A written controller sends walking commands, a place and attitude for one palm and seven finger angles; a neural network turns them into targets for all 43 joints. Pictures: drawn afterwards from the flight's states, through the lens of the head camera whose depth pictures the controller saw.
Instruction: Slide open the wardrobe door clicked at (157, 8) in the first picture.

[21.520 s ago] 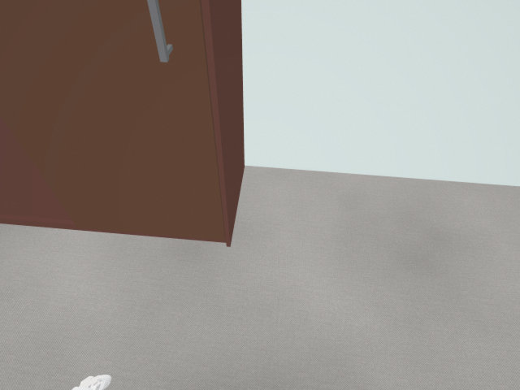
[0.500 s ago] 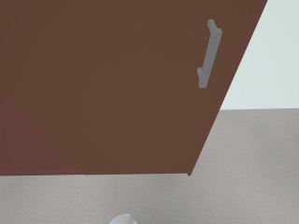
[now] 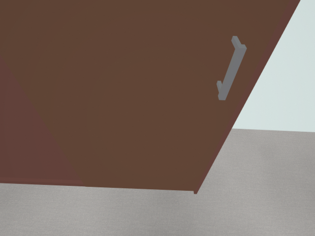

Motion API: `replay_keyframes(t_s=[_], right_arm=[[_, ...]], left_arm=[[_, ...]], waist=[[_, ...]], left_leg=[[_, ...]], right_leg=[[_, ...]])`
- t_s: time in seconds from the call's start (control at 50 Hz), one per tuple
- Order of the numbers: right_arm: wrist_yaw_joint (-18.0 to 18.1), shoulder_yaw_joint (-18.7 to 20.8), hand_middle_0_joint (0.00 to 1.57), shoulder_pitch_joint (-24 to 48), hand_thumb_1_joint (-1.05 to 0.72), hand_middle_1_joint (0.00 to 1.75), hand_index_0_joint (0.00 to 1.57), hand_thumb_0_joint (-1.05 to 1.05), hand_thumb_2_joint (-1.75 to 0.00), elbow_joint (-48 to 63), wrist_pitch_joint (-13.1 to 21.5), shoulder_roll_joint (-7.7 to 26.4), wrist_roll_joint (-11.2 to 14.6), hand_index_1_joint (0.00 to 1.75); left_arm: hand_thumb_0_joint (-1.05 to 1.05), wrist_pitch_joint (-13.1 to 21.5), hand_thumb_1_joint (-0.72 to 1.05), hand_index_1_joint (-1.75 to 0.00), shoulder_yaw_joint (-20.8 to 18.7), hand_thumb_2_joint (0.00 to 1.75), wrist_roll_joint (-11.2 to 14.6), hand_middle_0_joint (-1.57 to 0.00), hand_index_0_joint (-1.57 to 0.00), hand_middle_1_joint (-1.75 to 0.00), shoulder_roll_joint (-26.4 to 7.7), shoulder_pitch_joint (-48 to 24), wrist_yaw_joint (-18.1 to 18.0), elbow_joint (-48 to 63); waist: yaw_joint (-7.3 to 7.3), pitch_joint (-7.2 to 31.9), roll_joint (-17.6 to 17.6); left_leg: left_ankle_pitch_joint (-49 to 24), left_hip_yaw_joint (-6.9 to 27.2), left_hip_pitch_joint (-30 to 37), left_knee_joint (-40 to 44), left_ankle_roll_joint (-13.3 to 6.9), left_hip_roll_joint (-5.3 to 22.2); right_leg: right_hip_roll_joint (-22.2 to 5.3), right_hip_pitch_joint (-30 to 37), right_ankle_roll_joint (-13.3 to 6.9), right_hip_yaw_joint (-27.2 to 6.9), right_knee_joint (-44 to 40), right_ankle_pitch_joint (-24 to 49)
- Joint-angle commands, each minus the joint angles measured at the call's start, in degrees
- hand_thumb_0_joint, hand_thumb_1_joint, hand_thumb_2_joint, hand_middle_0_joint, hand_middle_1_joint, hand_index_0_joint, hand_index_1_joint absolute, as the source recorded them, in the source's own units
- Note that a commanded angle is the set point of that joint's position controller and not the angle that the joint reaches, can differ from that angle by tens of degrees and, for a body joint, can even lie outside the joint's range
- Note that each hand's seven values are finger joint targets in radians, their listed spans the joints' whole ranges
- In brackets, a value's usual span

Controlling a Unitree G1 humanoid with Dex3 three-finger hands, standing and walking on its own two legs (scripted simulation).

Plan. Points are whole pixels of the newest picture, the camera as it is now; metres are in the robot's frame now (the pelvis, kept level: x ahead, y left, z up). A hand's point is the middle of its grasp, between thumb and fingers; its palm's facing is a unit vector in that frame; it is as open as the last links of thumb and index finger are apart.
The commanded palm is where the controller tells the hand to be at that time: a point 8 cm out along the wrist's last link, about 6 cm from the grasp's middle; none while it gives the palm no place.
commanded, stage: come to a stop and stand still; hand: right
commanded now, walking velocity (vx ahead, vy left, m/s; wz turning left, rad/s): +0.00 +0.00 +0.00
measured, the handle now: (228, 70) +0.48 -0.13 +0.20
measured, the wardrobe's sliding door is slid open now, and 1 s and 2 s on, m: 0.00 0.00 0.00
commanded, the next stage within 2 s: look again from close up in 1.62 s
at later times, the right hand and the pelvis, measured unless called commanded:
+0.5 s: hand out of the picture +0.00 -0.11 -0.17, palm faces +0.03 +0.99 -0.15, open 7.4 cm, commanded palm none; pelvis +0.03 +0.03 +0.00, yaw +1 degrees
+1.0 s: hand out of the picture +0.02 -0.13 -0.18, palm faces -0.04 +0.98 -0.19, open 7.4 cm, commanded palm none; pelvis +0.03 +0.02 -0.01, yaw +3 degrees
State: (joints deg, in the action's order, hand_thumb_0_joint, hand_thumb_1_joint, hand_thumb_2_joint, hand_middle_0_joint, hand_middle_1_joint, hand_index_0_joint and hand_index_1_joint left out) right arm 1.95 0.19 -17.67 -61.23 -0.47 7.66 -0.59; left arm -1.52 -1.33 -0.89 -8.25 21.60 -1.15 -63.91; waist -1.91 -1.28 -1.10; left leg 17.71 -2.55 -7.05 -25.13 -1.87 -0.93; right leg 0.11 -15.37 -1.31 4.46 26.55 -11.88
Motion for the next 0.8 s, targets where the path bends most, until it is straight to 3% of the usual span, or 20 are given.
replay_keyframes(t_s=[0.0,0.04,0.08,0.16,0.22,0.26,0.56,0.78], right_arm=[[0.23,0.0,0.2,-2.65,-0.9,0.3,0.2,0.0,-0.9,0.97,1.93,3.77,0.25,0.3],[0.19,-0.22,0.2,-4.09,-0.9,0.3,0.2,0.0,-0.9,0.21,1.85,3.15,0.37,0.3],[0.26,-0.22,0.2,-5.3,-0.9,0.3,0.2,0.0,-0.9,-0.49,1.91,3.12,0.29,0.3],[0.4,-0.38,0.2,-6.51,-0.9,0.3,0.2,0.0,-0.9,-1.46,2.09,3.04,0.19,0.3],[0.53,-0.35,0.2,-6.68,-0.9,0.3,0.2,0.0,-0.9,-1.62,2.12,2.73,0.18,0.3],[0.59,-0.34,0.2,-7.15,-0.9,0.3,0.2,0.0,-0.9,-1.77,2.19,2.45,-0.03,0.3],[1.04,-0.13,0.2,-8.03,-0.9,0.3,0.2,0.0,-0.9,-1.84,2.05,3.15,-0.14,0.3],[1.12,0.22,0.2,-7.78,-0.9,0.3,0.2,0.0,-0.9,-1.36,1.92,3.99,0.0,0.3]], left_arm=[[0.0,1.91,0.9,-0.3,0.85,0.9,-0.12,-0.2,-0.2,-0.3,-1.43,3.15,-0.27,1.07],[0.0,2.3,0.9,-0.3,0.95,0.9,0.07,-0.2,-0.2,-0.3,-2.3,2.92,-0.64,0.46],[0.0,2.77,0.9,-0.3,1.21,0.9,0.22,-0.2,-0.2,-0.3,-2.07,2.22,-0.94,0.21],[0.0,3.08,0.9,-0.3,1.11,0.9,0.49,-0.2,-0.2,-0.3,-2.34,1.09,-1.34,0.32],[0.0,3.07,0.9,-0.3,0.92,0.9,0.58,-0.2,-0.2,-0.3,-2.56,0.1,-1.49,0.3],[0.0,3.08,0.9,-0.3,0.99,0.9,0.61,-0.2,-0.2,-0.3,-2.39,-0.26,-1.55,-0.12],[0.0,2.62,0.9,-0.3,1.19,0.9,0.53,-0.2,-0.2,-0.3,-2.77,-2.09,-1.65,-0.14],[0.0,2.62,0.9,-0.3,1.32,0.9,0.49,-0.2,-0.2,-0.3,-3.22,-2.12,-1.75,-0.25]], waist=[[0.18,-7.94,4.67],[0.85,-7.71,1.27],[1.4,-6.48,-1.38],[1.77,-3.68,1.35],[1.64,-1.6,0.94],[1.77,-1.81,2.72],[2.2,-3.43,3.75],[2.37,-3.17,2.55]], left_leg=[[-0.09,8.82,-11.24,9.92,-3.19,8.33],[-1.65,7.6,-9.6,8.67,-2.12,6.92],[-8.26,7.26,-6.56,7.04,-1.68,6.59],[-15.3,6.87,-3.62,6.23,-1.07,6.65],[-17.92,6.76,-2.83,5.99,-0.84,7.02],[-19.5,6.66,-2.52,6.2,-0.7,6.95],[-26.78,6.48,-0.69,6.57,0.33,7.34],[-29.95,6.35,0.71,6.43,0.69,7.54]], right_leg=[[-4.2,4.08,0.52,-4.52,-2.68,4.47],[-5.47,4.13,0.23,-5.36,-4.24,5.02],[-5.84,4.15,-0.11,-5.48,-4.54,8.57],[-6.13,6.0,-0.13,-5.02,-3.96,10.63],[-6.23,7.68,0.01,-4.64,-3.66,11.23],[-6.34,8.13,-0.07,-4.64,-3.58,12.0],[-6.08,8.31,0.47,-3.22,-3.54,11.47],[-5.91,8.2,0.64,-2.91,-3.2,12.47]])
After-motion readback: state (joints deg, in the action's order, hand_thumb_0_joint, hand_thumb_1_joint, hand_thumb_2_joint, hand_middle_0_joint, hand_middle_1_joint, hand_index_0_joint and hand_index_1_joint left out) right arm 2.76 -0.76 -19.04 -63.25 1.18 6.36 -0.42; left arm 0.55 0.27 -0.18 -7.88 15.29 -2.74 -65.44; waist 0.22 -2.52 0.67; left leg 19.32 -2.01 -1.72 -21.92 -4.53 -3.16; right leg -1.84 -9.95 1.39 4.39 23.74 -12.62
